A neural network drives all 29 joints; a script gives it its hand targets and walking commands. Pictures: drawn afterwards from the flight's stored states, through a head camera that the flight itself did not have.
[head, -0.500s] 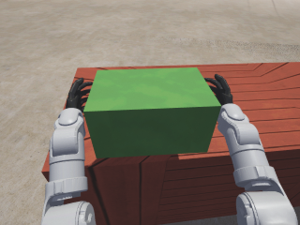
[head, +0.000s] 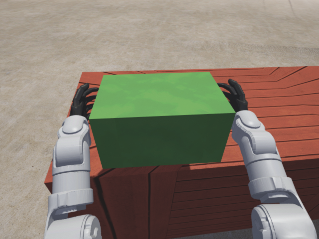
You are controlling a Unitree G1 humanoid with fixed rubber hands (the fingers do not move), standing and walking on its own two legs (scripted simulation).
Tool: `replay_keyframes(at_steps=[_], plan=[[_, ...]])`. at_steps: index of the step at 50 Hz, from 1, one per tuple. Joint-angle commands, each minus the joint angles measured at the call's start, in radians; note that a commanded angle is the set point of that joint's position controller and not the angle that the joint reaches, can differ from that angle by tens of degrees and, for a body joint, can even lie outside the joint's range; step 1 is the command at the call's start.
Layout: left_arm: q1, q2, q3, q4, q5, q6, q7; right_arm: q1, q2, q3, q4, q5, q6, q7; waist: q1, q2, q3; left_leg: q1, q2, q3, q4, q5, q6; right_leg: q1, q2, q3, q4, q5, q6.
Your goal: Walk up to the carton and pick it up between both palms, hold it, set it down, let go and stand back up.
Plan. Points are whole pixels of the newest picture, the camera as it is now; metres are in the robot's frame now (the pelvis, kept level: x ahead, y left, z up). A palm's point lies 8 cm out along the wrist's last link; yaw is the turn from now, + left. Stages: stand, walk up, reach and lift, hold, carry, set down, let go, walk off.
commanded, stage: hold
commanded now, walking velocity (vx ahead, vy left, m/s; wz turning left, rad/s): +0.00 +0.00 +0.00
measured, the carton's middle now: (159, 116) +0.37 -0.01 +0.15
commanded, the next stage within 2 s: set down in 0.52 s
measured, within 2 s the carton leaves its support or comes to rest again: neither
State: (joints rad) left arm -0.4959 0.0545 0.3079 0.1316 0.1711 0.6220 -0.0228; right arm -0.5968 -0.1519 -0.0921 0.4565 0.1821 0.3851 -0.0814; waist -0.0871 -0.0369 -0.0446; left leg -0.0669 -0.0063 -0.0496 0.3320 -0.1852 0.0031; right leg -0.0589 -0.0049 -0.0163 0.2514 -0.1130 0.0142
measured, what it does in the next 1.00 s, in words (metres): stands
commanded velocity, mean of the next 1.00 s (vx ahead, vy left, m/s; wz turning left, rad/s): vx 0.00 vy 0.00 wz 0.00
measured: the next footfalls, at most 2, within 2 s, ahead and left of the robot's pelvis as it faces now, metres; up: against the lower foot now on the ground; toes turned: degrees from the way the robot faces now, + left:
none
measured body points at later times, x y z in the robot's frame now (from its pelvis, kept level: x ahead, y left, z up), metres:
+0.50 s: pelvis +0.00 +0.00 +0.00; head -0.05 +0.02 +0.45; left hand +0.37 +0.18 +0.17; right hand +0.37 -0.20 +0.18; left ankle +0.00 +0.11 -0.75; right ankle +0.02 -0.13 -0.75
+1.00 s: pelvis +0.01 +0.00 +0.00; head -0.04 +0.02 +0.45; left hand +0.39 +0.20 +0.16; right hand +0.38 -0.18 +0.16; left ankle +0.00 +0.11 -0.75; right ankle +0.02 -0.13 -0.75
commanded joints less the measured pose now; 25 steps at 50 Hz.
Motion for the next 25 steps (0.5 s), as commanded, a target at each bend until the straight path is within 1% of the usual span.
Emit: replay_keyframes(at_steps=[1,25], plan=[[-0.703,-0.519,-0.531,-0.164,-0.167,-0.054,-0.148,-0.672,0.560,0.392,-0.309,0.096,-0.050,0.125,-0.006,0.058,-0.368,0.017,-0.047,0.038,-0.042,0.245,-0.053,0.159,0.053,-0.023,0.007,0.191,-0.003],[-0.712,-0.523,-0.528,-0.153,-0.166,-0.059,-0.149,-0.679,0.568,0.388,-0.299,0.091,-0.052,0.126,-0.005,0.055,-0.374,0.014,-0.048,0.040,-0.044,0.234,-0.050,0.160,0.052,-0.022,0.009,0.188,-0.002]])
